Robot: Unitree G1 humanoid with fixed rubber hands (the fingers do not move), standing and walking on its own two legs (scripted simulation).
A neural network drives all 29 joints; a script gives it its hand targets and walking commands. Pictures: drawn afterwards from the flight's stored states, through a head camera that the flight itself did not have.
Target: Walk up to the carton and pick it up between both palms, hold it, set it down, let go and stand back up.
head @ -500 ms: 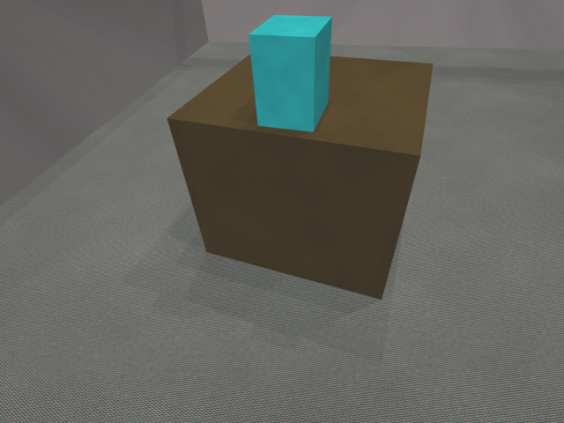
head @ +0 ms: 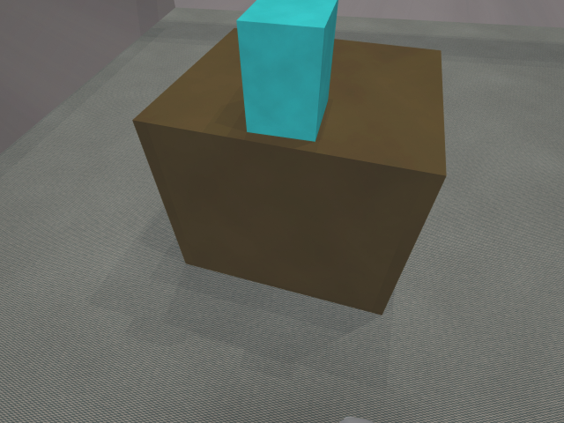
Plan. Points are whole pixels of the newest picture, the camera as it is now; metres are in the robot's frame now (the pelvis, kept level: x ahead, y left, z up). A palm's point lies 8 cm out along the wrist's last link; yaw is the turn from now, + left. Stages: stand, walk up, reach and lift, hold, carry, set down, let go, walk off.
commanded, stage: walk up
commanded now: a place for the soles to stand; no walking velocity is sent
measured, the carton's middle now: (290, 67) +0.93 +0.02 +0.09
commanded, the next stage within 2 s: none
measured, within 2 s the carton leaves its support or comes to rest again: neither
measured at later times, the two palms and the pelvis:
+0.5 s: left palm out of the picture +0.17 +0.27 -0.16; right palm (418, 335) +0.31 -0.21 -0.11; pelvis +0.22 +0.03 -0.01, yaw +1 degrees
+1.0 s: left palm (197, 244) +0.51 +0.22 -0.12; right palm (418, 323) +0.35 -0.23 -0.15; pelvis +0.39 +0.00 -0.01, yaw +1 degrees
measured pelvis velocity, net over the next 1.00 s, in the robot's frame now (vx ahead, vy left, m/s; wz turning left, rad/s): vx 0.39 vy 0.00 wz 0.02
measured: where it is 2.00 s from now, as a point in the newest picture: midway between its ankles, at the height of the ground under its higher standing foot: (287, 373)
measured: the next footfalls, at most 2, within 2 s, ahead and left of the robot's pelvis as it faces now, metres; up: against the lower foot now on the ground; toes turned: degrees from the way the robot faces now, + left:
right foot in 0.12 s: +0.17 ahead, -0.13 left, +0.00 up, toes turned -3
left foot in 0.44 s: +0.36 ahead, +0.14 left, +0.00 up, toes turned +6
